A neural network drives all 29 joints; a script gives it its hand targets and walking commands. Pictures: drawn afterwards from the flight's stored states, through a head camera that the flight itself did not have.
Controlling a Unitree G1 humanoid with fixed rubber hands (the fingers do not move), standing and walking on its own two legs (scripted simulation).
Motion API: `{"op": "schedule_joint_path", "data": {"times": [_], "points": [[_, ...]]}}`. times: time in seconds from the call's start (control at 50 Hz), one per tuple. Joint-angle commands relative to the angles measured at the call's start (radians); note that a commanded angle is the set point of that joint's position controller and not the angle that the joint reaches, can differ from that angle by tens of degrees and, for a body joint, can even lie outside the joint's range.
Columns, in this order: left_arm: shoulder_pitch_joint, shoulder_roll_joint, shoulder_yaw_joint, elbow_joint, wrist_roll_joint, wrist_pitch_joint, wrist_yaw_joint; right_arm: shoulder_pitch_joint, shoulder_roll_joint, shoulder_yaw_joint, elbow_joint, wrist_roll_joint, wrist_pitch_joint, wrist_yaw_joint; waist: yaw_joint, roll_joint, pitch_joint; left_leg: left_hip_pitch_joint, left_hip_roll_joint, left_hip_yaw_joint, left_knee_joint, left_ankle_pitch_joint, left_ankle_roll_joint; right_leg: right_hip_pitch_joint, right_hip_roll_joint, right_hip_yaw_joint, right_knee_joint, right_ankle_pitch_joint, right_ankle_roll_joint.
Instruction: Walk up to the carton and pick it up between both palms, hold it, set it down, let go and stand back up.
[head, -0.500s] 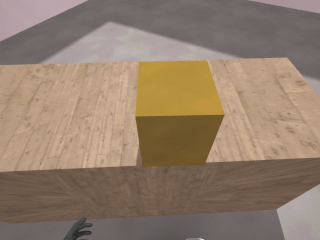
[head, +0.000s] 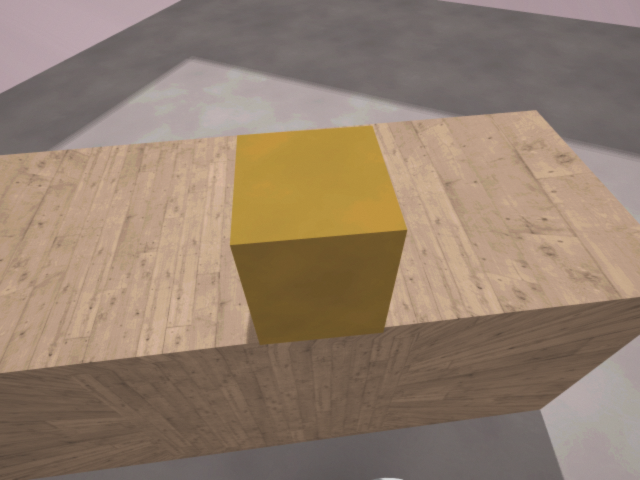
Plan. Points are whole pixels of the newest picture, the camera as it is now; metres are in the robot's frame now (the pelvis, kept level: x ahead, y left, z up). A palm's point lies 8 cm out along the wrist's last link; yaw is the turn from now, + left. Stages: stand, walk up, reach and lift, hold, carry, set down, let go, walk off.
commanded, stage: walk up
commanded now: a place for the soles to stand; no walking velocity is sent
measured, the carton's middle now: (314, 239) +0.44 +0.03 +0.02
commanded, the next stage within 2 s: none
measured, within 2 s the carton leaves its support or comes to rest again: neither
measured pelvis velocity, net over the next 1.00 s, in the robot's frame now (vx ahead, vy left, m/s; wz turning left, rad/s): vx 0.01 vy -0.02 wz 0.03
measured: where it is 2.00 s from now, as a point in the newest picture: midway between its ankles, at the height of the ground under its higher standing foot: outside the picture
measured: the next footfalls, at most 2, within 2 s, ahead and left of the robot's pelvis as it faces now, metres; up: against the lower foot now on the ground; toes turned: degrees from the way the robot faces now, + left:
left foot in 0.78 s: +0.05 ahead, +0.08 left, +0.00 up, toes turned +13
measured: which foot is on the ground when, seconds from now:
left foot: down 0.00-0.54, up 0.56-0.76, down 0.78-1.00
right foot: down 0.00-1.00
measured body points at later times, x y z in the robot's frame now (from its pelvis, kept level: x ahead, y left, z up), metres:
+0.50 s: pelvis +0.05 -0.03 +0.00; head +0.06 -0.03 +0.45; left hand +0.11 +0.21 -0.14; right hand +0.06 -0.28 -0.14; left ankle -0.04 +0.07 -0.73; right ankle +0.04 -0.10 -0.73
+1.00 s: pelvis +0.01 -0.02 +0.00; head +0.03 +0.00 +0.45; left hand +0.08 +0.24 -0.15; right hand +0.08 -0.27 -0.12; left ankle +0.05 +0.11 -0.73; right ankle +0.03 -0.11 -0.73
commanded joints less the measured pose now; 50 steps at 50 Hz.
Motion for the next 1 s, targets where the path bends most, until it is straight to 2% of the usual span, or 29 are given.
{"op": "schedule_joint_path", "data": {"times": [0.0,0.04,0.08,0.12,0.16,0.2,0.24,0.28,0.34,0.38,0.44,0.48,0.5,0.52,0.54,0.58,0.62,0.66,0.68,0.72,0.74,0.76,0.78,0.8,0.82,0.86,0.9,0.94,0.98], "points": [[0.024,0.138,0.035,-0.072,-0.018,-0.046,0.003,0.002,-0.146,-0.021,-0.067,0.011,-0.018,0.008,0.007,-0.049,0.131,-0.134,0.216,-0.177,-0.182,-0.014,0.038,-0.041,-0.058,0.122,-0.160,0.142,-0.034],[0.079,0.158,0.036,-0.039,-0.032,-0.046,0.010,0.035,-0.119,-0.015,-0.060,0.015,-0.013,0.010,0.007,-0.115,0.074,-0.053,0.133,-0.144,-0.046,0.100,0.000,-0.030,-0.084,0.204,-0.197,0.275,-0.072],[0.123,0.177,0.039,-0.029,-0.030,-0.045,0.023,0.068,-0.099,-0.012,-0.056,0.021,-0.007,0.009,0.017,-0.137,-0.004,-0.076,0.068,-0.166,0.041,0.014,-0.036,0.070,-0.154,0.349,-0.263,0.301,-0.132],[0.132,0.194,0.042,-0.025,-0.027,-0.039,0.032,0.064,-0.099,-0.017,-0.057,0.019,-0.007,0.004,0.026,-0.132,-0.015,-0.119,0.038,-0.203,0.033,-0.080,-0.044,0.133,-0.183,0.415,-0.295,0.328,-0.161],[0.081,0.195,0.036,-0.031,-0.027,-0.035,0.039,0.091,-0.090,-0.014,-0.054,0.025,-0.016,-0.001,0.002,-0.113,-0.029,-0.130,0.050,-0.228,-0.012,-0.040,-0.041,0.173,-0.185,0.383,-0.284,0.437,-0.160],[0.015,0.185,0.029,-0.051,-0.026,-0.036,0.040,0.132,-0.091,-0.011,-0.041,0.034,-0.031,-0.005,-0.027,-0.068,-0.057,-0.067,0.082,-0.246,-0.075,0.132,-0.033,0.157,-0.165,0.296,-0.236,0.506,-0.134],[0.020,0.130,0.013,-0.050,-0.024,-0.040,0.033,0.127,-0.127,-0.025,-0.040,0.026,-0.040,-0.010,-0.026,0.012,-0.070,0.092,0.137,-0.279,-0.096,0.372,-0.008,0.051,-0.093,0.167,-0.142,0.573,-0.059],[0.000,0.106,0.008,-0.047,-0.014,-0.039,0.030,0.142,-0.141,-0.041,-0.036,0.017,-0.035,-0.012,-0.036,0.054,-0.047,0.204,0.212,-0.299,-0.080,0.531,0.036,-0.081,-0.045,0.064,-0.066,0.477,0.007],[-0.058,0.113,0.015,-0.076,-0.008,-0.032,0.029,0.164,-0.130,-0.043,-0.035,0.015,-0.023,-0.014,-0.048,0.120,0.006,0.173,0.282,-0.315,-0.091,0.598,0.086,-0.122,-0.039,0.011,-0.058,0.292,0.025],[-0.053,0.112,0.017,-0.076,-0.012,-0.030,0.023,0.131,-0.136,-0.045,-0.045,0.012,-0.019,-0.013,-0.032,0.125,0.040,0.107,0.281,-0.303,-0.095,0.538,0.091,-0.097,-0.047,0.010,-0.069,0.277,0.025],[-0.018,0.140,0.029,-0.071,-0.009,-0.033,0.017,0.098,-0.125,-0.041,-0.059,0.016,-0.016,-0.008,-0.004,0.062,0.042,-0.012,0.216,-0.258,-0.015,0.443,0.052,0.034,-0.069,0.068,-0.100,0.451,0.005],[0.071,0.184,0.046,-0.049,-0.017,-0.036,0.019,0.074,-0.074,-0.021,-0.073,0.023,-0.014,-0.005,0.045,-0.040,-0.008,-0.145,0.113,-0.212,0.137,0.288,-0.016,0.211,-0.124,0.199,-0.167,0.618,-0.063],[0.106,0.203,0.054,-0.040,-0.021,-0.036,0.025,0.074,-0.039,-0.012,-0.077,0.029,-0.007,-0.007,0.065,-0.102,-0.034,-0.192,0.039,-0.213,0.238,0.056,-0.050,0.261,-0.205,0.328,-0.248,0.632,-0.130],[0.103,0.212,0.060,-0.043,-0.020,-0.033,0.032,0.058,-0.030,-0.013,-0.083,0.026,0.002,-0.013,0.072,-0.135,-0.011,-0.257,0.010,-0.254,0.302,-0.236,-0.061,0.280,-0.268,0.415,-0.300,0.610,-0.190],[0.086,0.210,0.058,-0.048,-0.019,-0.030,0.038,0.048,-0.046,-0.017,-0.087,0.020,0.006,-0.019,0.066,-0.121,0.009,-0.301,0.023,-0.293,0.329,-0.304,-0.060,0.273,-0.300,0.450,-0.315,0.572,-0.230],[-0.005,0.196,0.053,-0.082,-0.014,-0.021,0.047,0.045,-0.064,-0.026,-0.086,0.020,0.004,-0.024,0.049,-0.075,0.052,-0.321,0.049,-0.328,0.372,-0.278,-0.064,0.214,-0.300,0.387,-0.328,0.568,-0.244],[-0.072,0.177,0.047,-0.108,-0.003,-0.019,0.052,0.061,-0.062,-0.030,-0.080,0.027,-0.007,-0.023,0.026,-0.045,0.041,-0.306,0.058,-0.351,0.353,-0.193,-0.073,0.204,-0.280,0.302,-0.317,0.614,-0.224],[-0.142,0.161,0.032,-0.124,-0.014,-0.012,0.045,0.063,-0.064,-0.039,-0.088,0.034,-0.021,-0.029,-0.004,-0.048,0.001,-0.188,0.067,-0.358,0.206,-0.107,-0.081,0.136,-0.229,0.206,-0.279,0.669,-0.195],[-0.183,0.157,0.025,-0.128,-0.020,-0.006,0.039,0.084,-0.061,-0.042,-0.083,0.033,-0.029,-0.030,-0.032,-0.044,-0.019,-0.102,0.064,-0.341,0.086,-0.014,-0.079,0.093,-0.185,0.144,-0.245,0.648,-0.160],[-0.240,0.165,0.017,-0.124,-0.028,0.004,0.025,0.149,-0.057,-0.047,-0.057,0.026,-0.045,-0.032,-0.073,-0.046,-0.065,0.042,0.058,-0.311,-0.118,0.321,-0.071,0.051,-0.111,0.059,-0.146,0.525,-0.087],[-0.229,0.153,0.014,-0.124,-0.036,0.004,0.017,0.158,-0.080,-0.052,-0.051,0.014,-0.048,-0.035,-0.068,-0.018,-0.092,0.089,0.100,-0.370,-0.106,0.440,-0.046,0.015,-0.081,0.038,-0.093,0.416,-0.044],[-0.183,0.128,0.010,-0.128,-0.039,0.003,0.012,0.139,-0.136,-0.065,-0.065,0.000,-0.047,-0.041,-0.045,0.059,-0.096,0.094,0.220,-0.521,-0.126,0.479,0.017,-0.053,-0.038,0.009,-0.036,0.232,0.005],[-0.115,0.108,0.014,-0.115,-0.022,0.018,0.017,0.079,-0.206,-0.086,-0.086,0.019,-0.036,-0.047,-0.015,0.101,-0.039,-0.138,0.354,-0.661,-0.200,0.345,0.134,0.047,0.005,-0.034,0.016,-0.115,0.036],[-0.063,0.097,0.020,-0.080,0.001,0.040,0.021,-0.010,-0.240,-0.097,-0.089,0.032,-0.028,-0.045,0.020,0.177,0.025,-0.323,0.386,-0.710,-0.222,0.201,0.205,0.155,-0.029,-0.020,0.102,-0.179,0.035],[-0.056,0.117,0.023,-0.069,0.009,0.043,0.019,-0.081,-0.205,-0.080,-0.102,0.035,-0.029,-0.033,0.044,0.193,0.052,-0.355,0.354,-0.692,-0.224,0.154,0.193,0.154,-0.055,0.019,0.050,-0.151,0.024],[-0.088,0.168,0.036,-0.069,-0.011,0.019,0.004,-0.075,-0.166,-0.069,-0.128,0.026,-0.027,-0.024,0.020,0.162,0.062,-0.304,0.247,-0.586,-0.210,0.129,0.110,0.104,-0.060,0.010,-0.091,-0.024,0.021],[-0.101,0.178,0.045,-0.074,-0.006,0.003,-0.001,-0.044,-0.162,-0.064,-0.127,0.027,-0.031,-0.018,0.016,0.131,0.044,-0.314,0.201,-0.565,-0.180,0.081,0.051,0.146,-0.074,0.027,-0.174,0.064,0.007],[-0.091,0.188,0.050,-0.068,-0.016,-0.002,-0.004,-0.028,-0.156,-0.066,-0.117,0.035,-0.026,-0.012,0.008,0.096,0.029,-0.316,0.143,-0.523,-0.193,-0.091,0.019,0.134,-0.079,0.051,-0.206,-0.023,-0.015],[-0.091,0.182,0.048,-0.061,-0.032,-0.007,-0.011,-0.032,-0.150,-0.070,-0.111,0.027,-0.019,-0.015,0.004,0.056,0.044,-0.239,0.110,-0.496,-0.145,-0.094,-0.004,0.055,-0.088,0.063,-0.271,-0.091,-0.028]]}}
